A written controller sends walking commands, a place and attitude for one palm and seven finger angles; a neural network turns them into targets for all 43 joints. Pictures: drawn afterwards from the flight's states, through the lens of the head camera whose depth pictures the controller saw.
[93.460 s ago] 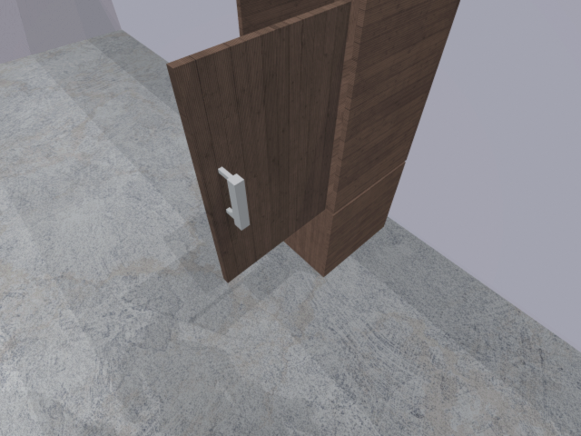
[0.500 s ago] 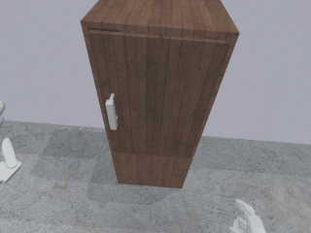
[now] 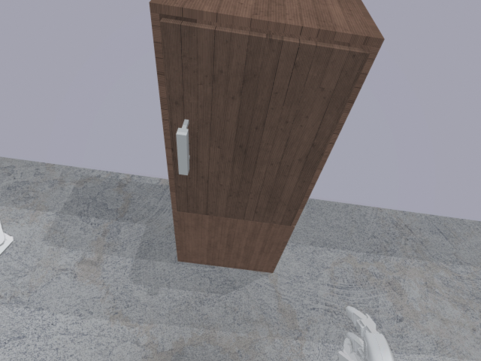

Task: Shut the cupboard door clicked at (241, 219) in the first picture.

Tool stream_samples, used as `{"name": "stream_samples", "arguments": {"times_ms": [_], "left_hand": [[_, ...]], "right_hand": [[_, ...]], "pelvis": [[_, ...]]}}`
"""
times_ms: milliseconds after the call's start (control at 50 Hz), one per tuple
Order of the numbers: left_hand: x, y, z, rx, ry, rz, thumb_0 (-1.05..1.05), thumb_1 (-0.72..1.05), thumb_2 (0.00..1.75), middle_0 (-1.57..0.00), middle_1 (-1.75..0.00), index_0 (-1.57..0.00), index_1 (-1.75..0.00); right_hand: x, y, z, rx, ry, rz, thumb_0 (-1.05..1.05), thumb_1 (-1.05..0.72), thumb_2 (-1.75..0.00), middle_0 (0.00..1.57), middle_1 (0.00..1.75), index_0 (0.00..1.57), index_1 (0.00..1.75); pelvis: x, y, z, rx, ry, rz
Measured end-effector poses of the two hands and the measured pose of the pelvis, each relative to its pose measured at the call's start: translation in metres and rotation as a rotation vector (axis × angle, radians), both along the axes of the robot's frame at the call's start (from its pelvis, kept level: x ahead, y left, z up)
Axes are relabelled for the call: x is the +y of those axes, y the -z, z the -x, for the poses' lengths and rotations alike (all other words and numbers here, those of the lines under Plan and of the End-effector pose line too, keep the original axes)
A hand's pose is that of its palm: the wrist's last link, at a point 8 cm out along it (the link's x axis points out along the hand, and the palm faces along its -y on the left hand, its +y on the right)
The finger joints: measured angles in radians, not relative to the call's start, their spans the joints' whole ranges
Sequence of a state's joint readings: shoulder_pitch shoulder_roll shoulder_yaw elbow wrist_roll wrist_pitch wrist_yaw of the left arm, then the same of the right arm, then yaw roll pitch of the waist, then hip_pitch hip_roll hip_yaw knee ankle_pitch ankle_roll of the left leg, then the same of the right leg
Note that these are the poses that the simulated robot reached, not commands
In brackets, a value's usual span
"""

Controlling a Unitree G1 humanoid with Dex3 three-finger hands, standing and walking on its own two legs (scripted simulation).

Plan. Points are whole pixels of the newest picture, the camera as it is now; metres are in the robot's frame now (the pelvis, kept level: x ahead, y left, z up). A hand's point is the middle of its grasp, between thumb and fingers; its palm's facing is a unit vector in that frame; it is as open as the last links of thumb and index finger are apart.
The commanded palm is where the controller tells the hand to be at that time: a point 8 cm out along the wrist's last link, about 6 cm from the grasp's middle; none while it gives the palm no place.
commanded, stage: step back with the hand held close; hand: left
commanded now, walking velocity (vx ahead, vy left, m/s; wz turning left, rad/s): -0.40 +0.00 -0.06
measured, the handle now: (185, 147) +0.58 +0.18 -0.02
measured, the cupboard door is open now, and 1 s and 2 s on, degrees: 0 0 0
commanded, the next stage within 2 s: stop stepping back and stand still in 0.04 s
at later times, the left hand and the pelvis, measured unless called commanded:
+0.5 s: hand out of the picture +0.15 +0.31 +0.16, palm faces +0.56 -0.79 -0.27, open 7.4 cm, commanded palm +0.07 +0.31 +0.18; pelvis -0.08 +0.01 -0.01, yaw -2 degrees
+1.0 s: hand (6, 285) +0.17 +0.29 +0.13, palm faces +0.48 -0.83 -0.29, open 7.4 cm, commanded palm +0.10 +0.31 +0.18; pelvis -0.06 +0.02 +0.00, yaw -4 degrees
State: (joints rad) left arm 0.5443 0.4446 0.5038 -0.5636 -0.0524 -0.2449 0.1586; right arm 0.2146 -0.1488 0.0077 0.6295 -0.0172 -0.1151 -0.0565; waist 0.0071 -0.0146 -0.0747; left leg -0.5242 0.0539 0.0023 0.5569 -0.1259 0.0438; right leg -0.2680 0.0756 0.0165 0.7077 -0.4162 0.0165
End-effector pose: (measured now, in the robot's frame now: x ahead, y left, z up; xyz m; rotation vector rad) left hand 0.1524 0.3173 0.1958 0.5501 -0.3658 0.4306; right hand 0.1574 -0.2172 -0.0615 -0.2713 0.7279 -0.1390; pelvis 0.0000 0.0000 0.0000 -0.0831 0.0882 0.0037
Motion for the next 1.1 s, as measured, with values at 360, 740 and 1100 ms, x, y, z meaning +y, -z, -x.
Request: {"name": "stream_samples", "arguments": {"times_ms": [360, 740, 1100], "left_hand": [[-0.032, -0.013, 0.077, -0.004, 0.131, -0.099, 0.01, 0.88, 0.90, -0.22, -0.31, -0.22, -0.30], [-0.048, -0.012, 0.069, 0.117, 0.258, -0.105, 0.01, 0.88, 0.90, -0.21, -0.31, -0.22, -0.30], [-0.028, 0.027, 0.014, 0.110, 0.151, 0.135, 0.02, 0.89, 0.90, -0.20, -0.31, -0.21, -0.30]], "right_hand": [[-0.060, 0.013, 0.124, 0.023, 0.187, 0.053, 0.01, -0.90, -0.90, 0.20, 0.30, 0.20, 0.30], [-0.003, 0.001, 0.126, -0.021, 0.090, -0.052, 0.01, -0.90, -0.90, 0.20, 0.30, 0.20, 0.30], [-0.008, -0.006, 0.076, -0.059, 0.099, -0.006, 0.01, -0.90, -0.90, 0.20, 0.30, 0.20, 0.30]], "pelvis": [[-0.009, 0.012, 0.061, -0.072, 0.048, -0.015], [-0.001, -0.003, 0.090, -0.052, 0.068, -0.049], [0.016, 0.000, 0.064, -0.079, 0.080, -0.080]]}}
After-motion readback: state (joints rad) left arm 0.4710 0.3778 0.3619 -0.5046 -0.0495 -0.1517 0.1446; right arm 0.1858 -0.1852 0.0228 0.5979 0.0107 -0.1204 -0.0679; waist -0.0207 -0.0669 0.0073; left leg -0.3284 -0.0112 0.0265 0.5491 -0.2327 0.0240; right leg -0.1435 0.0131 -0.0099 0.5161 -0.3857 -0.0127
